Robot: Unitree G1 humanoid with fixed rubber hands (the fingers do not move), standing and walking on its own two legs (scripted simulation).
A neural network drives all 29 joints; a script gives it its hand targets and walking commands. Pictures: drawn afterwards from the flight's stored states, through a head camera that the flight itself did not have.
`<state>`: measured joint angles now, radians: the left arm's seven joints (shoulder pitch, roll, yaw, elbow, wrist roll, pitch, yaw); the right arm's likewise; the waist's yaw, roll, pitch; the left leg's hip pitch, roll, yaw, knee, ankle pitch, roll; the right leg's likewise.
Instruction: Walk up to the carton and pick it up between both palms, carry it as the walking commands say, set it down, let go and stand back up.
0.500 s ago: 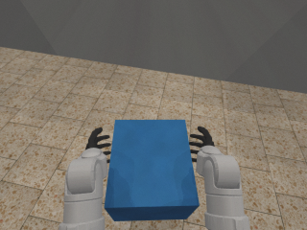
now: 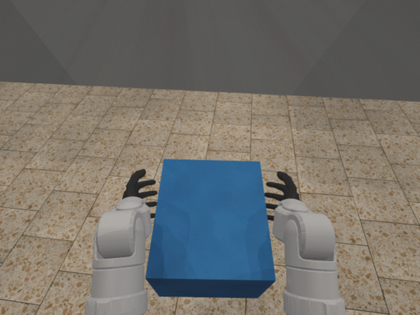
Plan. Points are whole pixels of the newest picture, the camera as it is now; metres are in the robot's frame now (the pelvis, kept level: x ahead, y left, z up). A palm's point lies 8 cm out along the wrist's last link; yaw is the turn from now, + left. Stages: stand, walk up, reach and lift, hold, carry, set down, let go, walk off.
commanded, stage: carry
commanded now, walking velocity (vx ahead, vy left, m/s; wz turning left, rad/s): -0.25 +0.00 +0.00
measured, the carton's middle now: (210, 228) +0.31 -0.02 +0.00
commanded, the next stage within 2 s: none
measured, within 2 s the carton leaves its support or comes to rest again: neither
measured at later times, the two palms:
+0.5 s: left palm out of the picture +0.10 +0.15 +0.09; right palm out of the picture +0.11 -0.12 +0.08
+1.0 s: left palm out of the picture -0.13 +0.19 +0.07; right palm out of the picture -0.11 -0.08 +0.09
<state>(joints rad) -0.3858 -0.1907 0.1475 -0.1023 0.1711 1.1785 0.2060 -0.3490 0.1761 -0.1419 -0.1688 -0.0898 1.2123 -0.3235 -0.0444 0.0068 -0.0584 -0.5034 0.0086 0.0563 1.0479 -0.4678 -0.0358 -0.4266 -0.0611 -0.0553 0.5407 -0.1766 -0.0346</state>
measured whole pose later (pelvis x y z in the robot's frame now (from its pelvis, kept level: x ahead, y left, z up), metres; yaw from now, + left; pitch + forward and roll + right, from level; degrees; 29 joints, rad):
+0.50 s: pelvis -0.20 +0.00 -0.01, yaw +0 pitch +4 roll -2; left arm -0.38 -0.19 0.14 -0.15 0.12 1.20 0.29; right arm -0.38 0.19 -0.16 -0.15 -0.19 1.20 -0.21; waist 0.04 0.04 -0.07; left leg -0.50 0.09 0.06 0.55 -0.11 -0.01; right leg -0.24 0.01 -0.09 0.51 -0.32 0.02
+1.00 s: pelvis -0.41 +0.02 +0.00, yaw +2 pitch +2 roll -2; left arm -0.31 -0.16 0.12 -0.14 0.11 1.21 0.28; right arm -0.35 0.18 -0.12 -0.09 -0.12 1.20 -0.28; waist 0.03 -0.01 -0.04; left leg -0.32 0.05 0.05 0.53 -0.25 0.02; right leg -0.59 -0.01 -0.05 1.01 -0.42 0.05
